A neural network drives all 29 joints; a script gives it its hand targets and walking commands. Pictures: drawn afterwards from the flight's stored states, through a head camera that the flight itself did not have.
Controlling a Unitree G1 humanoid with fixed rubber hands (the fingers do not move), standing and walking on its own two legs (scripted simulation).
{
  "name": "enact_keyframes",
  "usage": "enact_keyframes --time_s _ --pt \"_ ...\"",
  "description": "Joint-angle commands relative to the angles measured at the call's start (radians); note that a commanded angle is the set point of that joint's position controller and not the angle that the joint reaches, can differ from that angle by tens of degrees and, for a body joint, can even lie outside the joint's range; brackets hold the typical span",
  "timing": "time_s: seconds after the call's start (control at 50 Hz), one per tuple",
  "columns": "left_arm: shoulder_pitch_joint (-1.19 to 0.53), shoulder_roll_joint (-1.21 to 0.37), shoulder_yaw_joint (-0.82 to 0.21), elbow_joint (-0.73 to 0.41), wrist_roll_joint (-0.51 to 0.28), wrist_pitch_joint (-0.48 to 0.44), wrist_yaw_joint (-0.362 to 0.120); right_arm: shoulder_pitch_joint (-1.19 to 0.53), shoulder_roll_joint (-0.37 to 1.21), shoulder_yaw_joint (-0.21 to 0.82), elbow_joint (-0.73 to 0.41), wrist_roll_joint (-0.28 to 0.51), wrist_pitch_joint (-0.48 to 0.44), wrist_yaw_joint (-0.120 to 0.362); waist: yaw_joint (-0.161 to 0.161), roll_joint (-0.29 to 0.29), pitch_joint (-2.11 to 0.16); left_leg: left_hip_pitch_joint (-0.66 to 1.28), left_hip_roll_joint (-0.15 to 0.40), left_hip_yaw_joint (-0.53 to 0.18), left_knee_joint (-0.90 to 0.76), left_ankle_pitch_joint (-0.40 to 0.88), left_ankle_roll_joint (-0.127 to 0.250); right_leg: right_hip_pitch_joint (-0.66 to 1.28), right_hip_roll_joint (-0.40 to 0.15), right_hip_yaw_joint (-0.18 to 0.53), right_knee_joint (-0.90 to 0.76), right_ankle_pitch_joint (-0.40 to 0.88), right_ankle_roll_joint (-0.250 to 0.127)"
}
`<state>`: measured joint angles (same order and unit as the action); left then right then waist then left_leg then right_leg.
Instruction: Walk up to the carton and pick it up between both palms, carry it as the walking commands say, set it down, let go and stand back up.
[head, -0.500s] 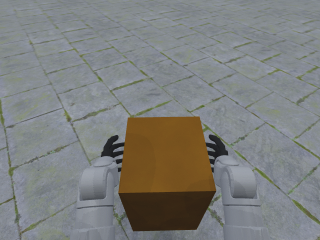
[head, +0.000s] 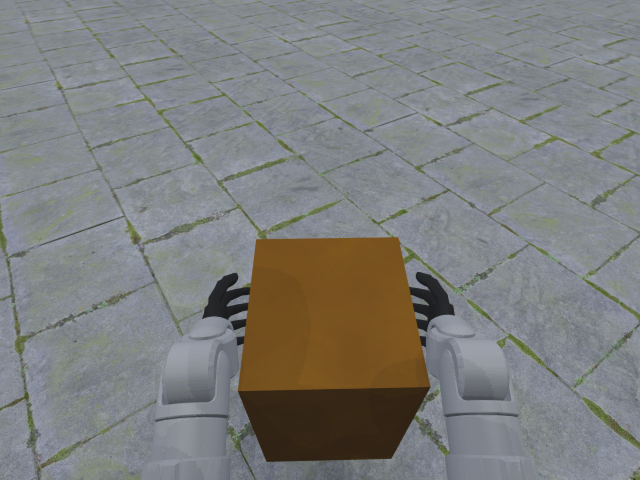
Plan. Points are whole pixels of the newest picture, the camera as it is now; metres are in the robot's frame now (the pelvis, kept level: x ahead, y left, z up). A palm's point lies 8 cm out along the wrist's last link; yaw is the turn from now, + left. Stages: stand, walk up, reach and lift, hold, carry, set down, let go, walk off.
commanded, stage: carry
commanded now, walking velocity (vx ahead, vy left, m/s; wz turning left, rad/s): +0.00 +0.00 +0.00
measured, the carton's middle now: (328, 356) +0.29 +0.00 +0.00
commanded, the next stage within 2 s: none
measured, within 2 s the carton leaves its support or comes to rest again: neither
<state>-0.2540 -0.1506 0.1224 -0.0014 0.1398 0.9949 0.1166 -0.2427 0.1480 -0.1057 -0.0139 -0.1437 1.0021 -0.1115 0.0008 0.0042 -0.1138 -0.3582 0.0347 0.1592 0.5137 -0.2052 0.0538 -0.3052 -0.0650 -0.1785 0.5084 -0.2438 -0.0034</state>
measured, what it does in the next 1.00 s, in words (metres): stands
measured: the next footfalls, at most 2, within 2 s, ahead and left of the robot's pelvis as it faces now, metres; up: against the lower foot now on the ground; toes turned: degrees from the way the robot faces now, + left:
none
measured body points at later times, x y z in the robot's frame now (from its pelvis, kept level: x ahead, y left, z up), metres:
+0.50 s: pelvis +0.00 -0.01 +0.00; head -0.02 +0.00 +0.45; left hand +0.30 +0.13 +0.06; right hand +0.30 -0.14 +0.06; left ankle +0.04 +0.08 -0.73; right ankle +0.01 -0.11 -0.73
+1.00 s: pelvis +0.00 -0.01 +0.00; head -0.02 -0.01 +0.45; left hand +0.31 +0.12 +0.05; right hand +0.30 -0.15 +0.05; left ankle +0.04 +0.08 -0.73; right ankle +0.01 -0.11 -0.73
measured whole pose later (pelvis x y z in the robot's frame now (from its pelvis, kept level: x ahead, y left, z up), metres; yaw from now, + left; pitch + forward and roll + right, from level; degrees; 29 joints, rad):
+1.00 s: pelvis +0.00 -0.01 +0.00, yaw -1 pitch +2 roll +0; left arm -0.23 -0.15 0.12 0.06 0.15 0.89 0.11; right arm -0.22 0.14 -0.10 0.06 -0.16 0.90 -0.10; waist 0.00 0.00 -0.11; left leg -0.34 0.05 0.16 0.51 -0.21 0.03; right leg -0.29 -0.05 -0.17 0.51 -0.26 -0.02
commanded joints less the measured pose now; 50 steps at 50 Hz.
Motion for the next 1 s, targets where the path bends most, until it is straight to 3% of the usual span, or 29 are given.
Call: enact_keyframes --time_s 0.0,0.98 --pt "-0.466 -0.930 -0.560 -0.091 -0.308 -0.032 -0.223 -0.488 0.927 0.564 -0.117 0.316 -0.047 0.230 -0.002 0.007 -0.277 0.130 0.136 -0.152 -0.086 0.136 0.001 0.082 -0.098 0.116 -0.072 0.085 -0.010" --pt "-0.424 -0.856 -0.505 -0.044 -0.240 -0.143 -0.209 -0.444 0.852 0.503 -0.056 0.245 -0.159 0.214 -0.002 0.003 -0.265 0.151 0.133 -0.138 -0.074 0.143 -0.014 0.086 -0.093 0.135 -0.076 0.114 -0.023"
